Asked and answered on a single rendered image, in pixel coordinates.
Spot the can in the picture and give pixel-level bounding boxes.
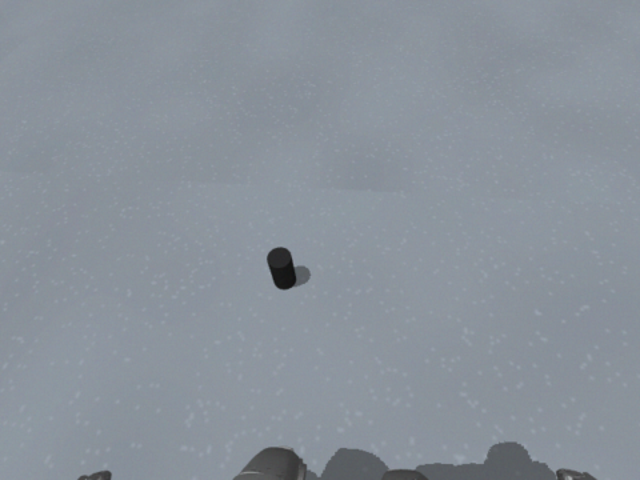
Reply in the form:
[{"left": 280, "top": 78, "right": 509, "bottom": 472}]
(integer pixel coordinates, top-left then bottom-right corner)
[{"left": 267, "top": 247, "right": 296, "bottom": 290}]

